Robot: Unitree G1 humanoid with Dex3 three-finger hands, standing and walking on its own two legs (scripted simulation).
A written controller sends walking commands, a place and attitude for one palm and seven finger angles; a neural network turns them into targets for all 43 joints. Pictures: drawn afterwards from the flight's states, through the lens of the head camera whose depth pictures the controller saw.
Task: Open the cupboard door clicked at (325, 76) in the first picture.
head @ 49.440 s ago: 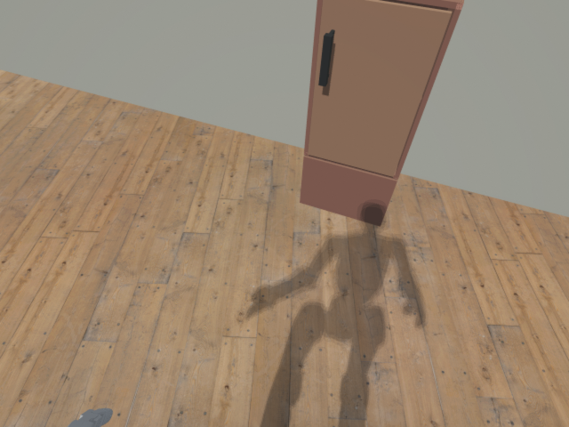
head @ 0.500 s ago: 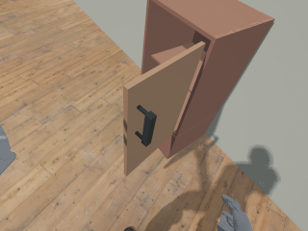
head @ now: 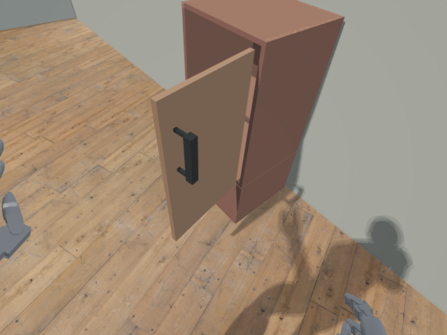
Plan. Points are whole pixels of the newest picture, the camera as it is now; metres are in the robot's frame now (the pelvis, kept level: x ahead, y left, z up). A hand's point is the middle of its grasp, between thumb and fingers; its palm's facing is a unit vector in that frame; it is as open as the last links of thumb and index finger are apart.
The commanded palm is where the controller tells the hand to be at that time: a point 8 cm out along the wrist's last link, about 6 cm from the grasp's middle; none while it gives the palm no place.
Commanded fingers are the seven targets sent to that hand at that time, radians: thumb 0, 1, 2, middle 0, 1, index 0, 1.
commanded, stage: stop stepping back and stand still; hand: left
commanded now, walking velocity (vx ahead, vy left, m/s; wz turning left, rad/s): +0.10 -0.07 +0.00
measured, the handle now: (185, 156) +0.53 +0.13 -0.01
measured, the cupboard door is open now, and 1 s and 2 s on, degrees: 100 100 100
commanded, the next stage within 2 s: let the arm hang, fingers relaxed in 0.64 s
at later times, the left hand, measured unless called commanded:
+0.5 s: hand out of the picture +0.14 +0.28 +0.16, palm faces +0.47 -0.77 -0.44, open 7.5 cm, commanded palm +0.08 +0.31 +0.19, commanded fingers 0.00 0.90 0.90 -0.20 -0.30 -0.20 -0.30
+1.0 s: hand out of the picture +0.00 +0.18 -0.16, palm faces +0.04 -0.98 -0.17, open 7.4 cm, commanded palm none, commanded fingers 0.00 0.90 0.90 -0.20 -0.30 -0.20 -0.30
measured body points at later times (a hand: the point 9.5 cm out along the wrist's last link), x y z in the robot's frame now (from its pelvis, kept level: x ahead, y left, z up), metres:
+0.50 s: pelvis -0.05 +0.01 +0.00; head -0.06 +0.01 +0.45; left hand +0.10 +0.32 +0.19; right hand +0.11 -0.22 -0.08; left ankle -0.03 +0.13 -0.73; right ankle -0.07 -0.09 -0.73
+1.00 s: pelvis -0.07 +0.01 +0.00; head -0.05 +0.01 +0.45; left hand +0.00 +0.24 -0.14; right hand +0.04 -0.24 -0.13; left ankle -0.03 +0.13 -0.73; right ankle -0.07 -0.09 -0.73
